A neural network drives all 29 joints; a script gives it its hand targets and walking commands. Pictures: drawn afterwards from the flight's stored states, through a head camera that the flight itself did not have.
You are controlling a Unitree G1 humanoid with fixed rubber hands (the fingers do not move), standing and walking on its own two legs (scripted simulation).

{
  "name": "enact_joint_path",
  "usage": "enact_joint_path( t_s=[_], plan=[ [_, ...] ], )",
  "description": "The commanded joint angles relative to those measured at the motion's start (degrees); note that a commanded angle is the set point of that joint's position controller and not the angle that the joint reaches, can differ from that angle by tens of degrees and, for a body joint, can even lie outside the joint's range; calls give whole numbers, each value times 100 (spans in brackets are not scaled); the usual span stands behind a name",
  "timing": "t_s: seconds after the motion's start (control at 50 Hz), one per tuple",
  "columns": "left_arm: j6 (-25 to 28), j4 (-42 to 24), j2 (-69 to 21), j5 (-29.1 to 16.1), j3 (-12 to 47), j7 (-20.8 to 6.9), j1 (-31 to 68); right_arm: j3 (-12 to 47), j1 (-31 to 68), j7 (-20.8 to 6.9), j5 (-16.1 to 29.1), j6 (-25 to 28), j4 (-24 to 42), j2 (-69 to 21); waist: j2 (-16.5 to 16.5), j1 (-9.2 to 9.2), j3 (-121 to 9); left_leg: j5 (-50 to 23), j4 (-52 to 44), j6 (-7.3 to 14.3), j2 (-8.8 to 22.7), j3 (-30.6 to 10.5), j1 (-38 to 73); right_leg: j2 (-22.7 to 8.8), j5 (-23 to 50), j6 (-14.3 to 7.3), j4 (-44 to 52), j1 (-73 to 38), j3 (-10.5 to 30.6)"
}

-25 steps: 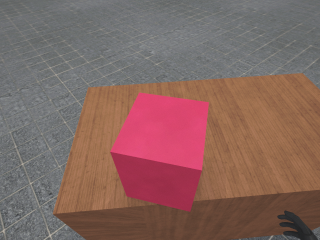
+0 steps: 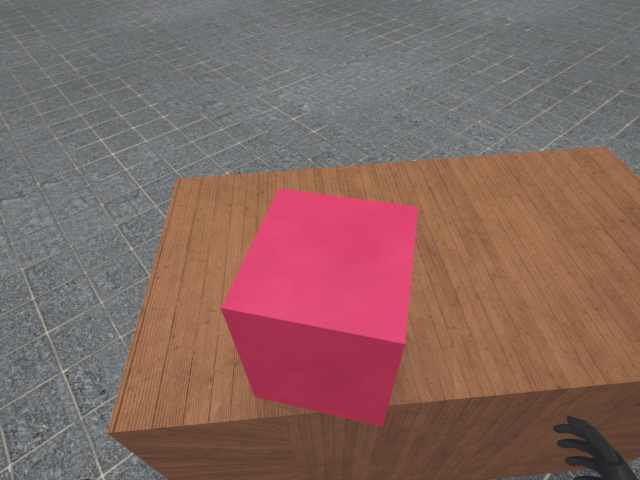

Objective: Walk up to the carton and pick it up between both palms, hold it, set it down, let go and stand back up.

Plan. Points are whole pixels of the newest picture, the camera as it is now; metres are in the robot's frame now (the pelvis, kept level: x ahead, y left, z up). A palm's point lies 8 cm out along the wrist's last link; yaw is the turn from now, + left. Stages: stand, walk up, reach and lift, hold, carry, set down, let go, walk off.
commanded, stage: walk up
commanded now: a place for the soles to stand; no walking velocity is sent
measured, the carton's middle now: (330, 308) +0.36 -0.01 -0.01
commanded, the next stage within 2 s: none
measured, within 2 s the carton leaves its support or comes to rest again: neither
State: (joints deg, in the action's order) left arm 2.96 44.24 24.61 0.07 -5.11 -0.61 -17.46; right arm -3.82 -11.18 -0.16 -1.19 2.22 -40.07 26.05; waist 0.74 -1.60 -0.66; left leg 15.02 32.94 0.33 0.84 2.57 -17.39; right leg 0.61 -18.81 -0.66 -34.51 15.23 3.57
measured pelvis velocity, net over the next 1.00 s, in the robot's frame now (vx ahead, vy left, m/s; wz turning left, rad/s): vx -0.10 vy -0.03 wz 0.01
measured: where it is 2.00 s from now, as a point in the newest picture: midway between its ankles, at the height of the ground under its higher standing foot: outside the picture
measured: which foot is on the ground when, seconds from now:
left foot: down 0.00-0.46, up 0.48-0.94, down 0.96-1.00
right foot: down 0.00-0.18, up 0.20-0.44, down 0.46-1.00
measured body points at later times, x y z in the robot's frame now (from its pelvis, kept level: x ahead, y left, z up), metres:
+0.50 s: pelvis -0.07 -0.08 -0.02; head -0.05 -0.09 +0.42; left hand +0.04 +0.25 -0.11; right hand +0.04 -0.42 -0.11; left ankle +0.02 +0.11 -0.72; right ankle -0.06 -0.19 -0.73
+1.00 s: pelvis -0.10 -0.03 -0.01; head -0.09 -0.04 +0.44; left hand +0.02 +0.30 -0.09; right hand +0.01 -0.37 -0.10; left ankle -0.02 +0.08 -0.73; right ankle -0.06 -0.19 -0.73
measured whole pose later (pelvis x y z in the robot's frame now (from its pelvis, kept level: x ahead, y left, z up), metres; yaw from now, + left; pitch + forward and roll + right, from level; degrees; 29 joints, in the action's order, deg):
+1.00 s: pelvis -0.10 -0.03 -0.01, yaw +1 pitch -3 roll -1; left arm 1.2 41.9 24.1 0.1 -5.1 1.2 -14.1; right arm -3.7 -14.8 0.4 -1.1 -0.8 -41.4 26.1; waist 1.9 -0.9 4.3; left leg 14.5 38.9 1.1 -1.9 -3.5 -21.9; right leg -1.5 -18.6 0.0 -38.8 17.5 2.3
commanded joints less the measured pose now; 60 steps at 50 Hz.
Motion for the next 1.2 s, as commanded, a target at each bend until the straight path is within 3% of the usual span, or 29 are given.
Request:
enact_joint_path(
  t_s=[0.0,0.02,0.04,0.06,0.1,0.14,0.16,0.18,0.24,0.3,0.36,0.38,0.4,0.42,0.44,0.52,0.54,0.62,0.72,0.76,0.84,0.9,0.94,0.96,0.98,1.0,1.04,1.1,1.18],
  plan=[
    [85,-196,1061,112,-11,23,193,-80,323,-44,-60,91,-22,748,2,198,-153,-16,-367,439,640,-844,865,-533,828,-508,833,510,919],
    [113,-275,1044,152,-26,43,322,-60,207,-55,-17,70,-72,660,-324,142,-178,-335,-234,392,574,-574,623,-619,892,-510,919,140,921],
    [-223,-459,1222,217,-51,-79,705,-111,130,187,80,60,-185,922,-845,65,591,-1663,199,344,576,-689,149,-517,2913,-586,315,565,805],
    [-349,-642,1095,180,-114,-106,683,-126,-213,259,141,55,-216,1061,-347,41,185,-2235,206,437,635,-668,432,-464,3249,-635,-28,462,729],
    [-453,-719,1144,174,-95,-112,484,-240,-454,316,176,26,-73,1240,-413,24,-55,-3237,216,765,1149,-1015,747,-170,2935,-391,-851,581,371],
    [-597,-761,971,155,-173,-102,497,-352,-561,345,202,38,-21,1584,520,9,104,-3989,-408,1498,2203,-1866,649,138,198,-91,-2195,931,-43],
    [-672,-849,941,178,-229,-134,704,-354,-510,394,92,56,-66,1576,650,-28,38,-3907,-825,1844,2675,-2301,601,83,-1352,-17,-3159,1246,145],
    [-756,-861,1100,145,-296,-119,505,-430,-542,451,111,72,4,1729,384,44,213,-3572,-956,1824,2818,-2473,127,-53,-1381,-49,-3599,1057,570],
    [-768,-827,1135,106,-380,-197,-49,-426,154,539,74,52,203,1595,247,457,448,-1327,-777,1455,2306,-1700,-961,-154,-1156,-109,-3165,490,677],
    [-719,-759,1015,62,-324,-252,10,-337,52,384,-44,-36,166,1424,1109,167,669,451,-862,951,1181,-915,-831,119,-853,-122,-1778,505,17],
    [-570,-446,908,124,-365,-190,-208,-348,282,256,-116,-133,226,1432,1031,352,525,1270,-619,906,1289,-1023,-1307,-15,-374,-113,-291,-443,-424],
    [-487,-212,907,106,-381,-105,-581,-291,483,236,-114,-212,279,1159,727,617,470,945,500,637,1002,-622,-1116,-56,-393,-107,473,-423,-162],
    [-428,-201,1346,238,-425,-90,-494,-148,118,269,-70,-304,246,731,-845,463,591,1773,1796,411,297,-124,-1730,-315,-1039,-73,1236,-348,850],
    [-384,-436,1846,312,-516,-26,-315,-78,157,298,-20,-323,352,564,-1800,497,736,2167,2488,136,-307,-425,-2206,-1390,-1741,-458,2078,506,2935],
    [-388,-585,1837,315,-531,-24,480,-196,135,320,12,-341,122,930,-896,314,1227,1634,3045,96,-311,-834,-1805,-1545,-2688,-723,2405,1460,3227],
    [-176,-385,1459,173,-411,154,915,-270,-346,186,165,-394,-249,1134,-97,61,1289,472,2693,23,-147,-1635,-1280,-962,-1452,151,2175,875,2189],
    [-130,-433,1337,184,-410,153,980,-282,-731,149,127,-406,-370,1089,-787,77,822,505,2544,-75,-152,-1413,-1299,-858,-1653,160,1961,261,1992],
    [27,-347,1104,156,-350,194,212,-252,-345,133,24,-338,-233,1048,-841,454,-308,918,1796,-68,-279,-1452,-1734,-1078,650,-574,1047,-2198,1893],
    [68,-413,1141,47,-343,314,-437,-193,-445,90,-21,-295,-143,817,-1169,530,-316,944,1590,27,-260,-1206,-1541,-1145,4370,-337,494,-2134,1237],
    [28,-346,1151,47,-292,301,-199,-154,-500,97,26,-312,-250,769,-1244,486,-261,811,1590,46,-255,-960,-1136,-1176,3787,-214,763,-1586,1147],
    [-49,-574,1273,171,-260,187,495,-243,-495,30,-74,-280,-372,826,-1049,246,-106,757,576,99,-45,-454,8,-1306,569,-1033,854,6,999],
    [-160,-656,1348,118,-294,150,718,-299,-688,-74,-117,-236,-384,806,-910,106,61,103,-91,257,-123,-388,831,-1034,-123,-789,460,706,642],
    [-217,-561,1051,107,-234,183,553,-355,-712,-117,-171,-182,-285,823,-135,64,223,465,-121,516,66,-1164,1179,-576,-1347,-556,-26,1685,387],
    [-229,-599,896,48,-173,199,399,-425,-690,-80,-274,-219,-208,1299,797,-72,307,1847,-1134,870,786,-2508,538,-290,-1817,-387,-867,1928,48],
    [-259,-480,1046,70,-198,185,296,-453,-640,-82,-199,-168,-79,1576,1128,-57,349,3247,-2089,1021,1520,-3832,-571,250,-1529,-192,-2064,1235,-332],
    [-304,-383,1224,75,-274,160,84,-420,-159,-81,-231,-162,-8,1495,943,172,725,4151,-2370,1028,1484,-3867,-1417,171,-1559,-197,-2379,946,28],
    [-323,-177,1216,2,-329,132,-193,-333,102,-34,-242,-151,203,1254,1175,372,853,3616,-2420,830,1122,-3310,-1216,56,-1278,-190,-2277,929,-31],
    [-312,-31,1111,62,-285,92,-410,-371,-297,-38,-173,-136,149,1206,1095,186,395,2456,-1909,781,655,-2447,-341,98,-975,-108,-1791,858,-368],
    [-200,-51,1053,112,-212,47,-284,-336,-858,-33,-104,-99,-37,1251,837,-161,-500,1763,-1472,836,812,-2681,1663,122,-998,0,-883,1373,-313]
  ],
)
